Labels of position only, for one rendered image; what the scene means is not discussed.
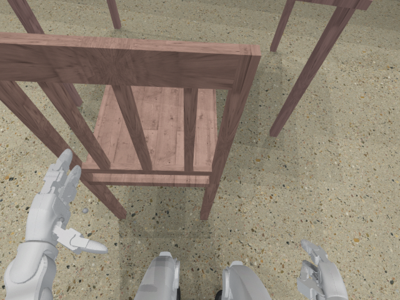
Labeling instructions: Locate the right robot thigh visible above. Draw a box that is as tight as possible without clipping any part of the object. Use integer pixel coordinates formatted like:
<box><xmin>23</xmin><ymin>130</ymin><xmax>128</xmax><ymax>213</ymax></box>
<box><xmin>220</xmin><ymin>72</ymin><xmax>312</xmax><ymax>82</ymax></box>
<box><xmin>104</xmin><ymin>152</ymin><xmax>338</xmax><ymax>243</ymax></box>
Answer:
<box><xmin>222</xmin><ymin>265</ymin><xmax>272</xmax><ymax>300</ymax></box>

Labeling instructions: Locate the robot thigh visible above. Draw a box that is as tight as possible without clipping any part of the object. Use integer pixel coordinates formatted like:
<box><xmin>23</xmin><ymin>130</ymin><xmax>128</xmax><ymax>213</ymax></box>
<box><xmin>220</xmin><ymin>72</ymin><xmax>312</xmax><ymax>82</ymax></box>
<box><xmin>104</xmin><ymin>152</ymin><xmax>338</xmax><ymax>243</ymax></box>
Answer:
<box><xmin>222</xmin><ymin>265</ymin><xmax>272</xmax><ymax>300</ymax></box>
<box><xmin>134</xmin><ymin>256</ymin><xmax>180</xmax><ymax>300</ymax></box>

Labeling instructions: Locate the left robot thigh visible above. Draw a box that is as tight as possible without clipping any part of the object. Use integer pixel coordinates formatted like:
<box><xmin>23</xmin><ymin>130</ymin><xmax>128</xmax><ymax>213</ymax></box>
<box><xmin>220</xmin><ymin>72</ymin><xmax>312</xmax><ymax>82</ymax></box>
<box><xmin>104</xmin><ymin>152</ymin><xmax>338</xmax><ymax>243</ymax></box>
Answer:
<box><xmin>134</xmin><ymin>256</ymin><xmax>180</xmax><ymax>300</ymax></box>

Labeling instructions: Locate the robot left hand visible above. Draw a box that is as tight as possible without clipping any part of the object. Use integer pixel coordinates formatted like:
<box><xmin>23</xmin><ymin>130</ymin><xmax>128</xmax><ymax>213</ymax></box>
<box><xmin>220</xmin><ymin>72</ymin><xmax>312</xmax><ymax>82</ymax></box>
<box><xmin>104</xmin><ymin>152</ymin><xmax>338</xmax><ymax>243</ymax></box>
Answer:
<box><xmin>25</xmin><ymin>149</ymin><xmax>108</xmax><ymax>255</ymax></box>

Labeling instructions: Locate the chair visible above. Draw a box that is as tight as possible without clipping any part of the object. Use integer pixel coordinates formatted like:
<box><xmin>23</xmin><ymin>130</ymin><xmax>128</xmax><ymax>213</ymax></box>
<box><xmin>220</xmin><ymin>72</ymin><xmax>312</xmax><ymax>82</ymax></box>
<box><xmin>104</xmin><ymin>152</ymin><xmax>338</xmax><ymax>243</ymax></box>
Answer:
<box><xmin>0</xmin><ymin>32</ymin><xmax>261</xmax><ymax>220</ymax></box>

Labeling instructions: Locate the robot left forearm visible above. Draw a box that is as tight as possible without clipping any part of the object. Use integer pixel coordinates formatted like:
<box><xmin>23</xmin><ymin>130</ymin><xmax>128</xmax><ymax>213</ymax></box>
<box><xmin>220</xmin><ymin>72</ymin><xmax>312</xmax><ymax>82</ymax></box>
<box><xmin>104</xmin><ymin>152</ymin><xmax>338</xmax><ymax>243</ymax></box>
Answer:
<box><xmin>4</xmin><ymin>240</ymin><xmax>59</xmax><ymax>300</ymax></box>

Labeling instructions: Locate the robot right hand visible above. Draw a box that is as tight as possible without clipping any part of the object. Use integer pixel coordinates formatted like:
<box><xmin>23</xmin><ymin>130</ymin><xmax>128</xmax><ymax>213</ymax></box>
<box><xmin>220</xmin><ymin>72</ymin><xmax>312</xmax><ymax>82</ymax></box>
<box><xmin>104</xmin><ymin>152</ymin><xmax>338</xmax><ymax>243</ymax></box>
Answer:
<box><xmin>297</xmin><ymin>239</ymin><xmax>348</xmax><ymax>300</ymax></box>

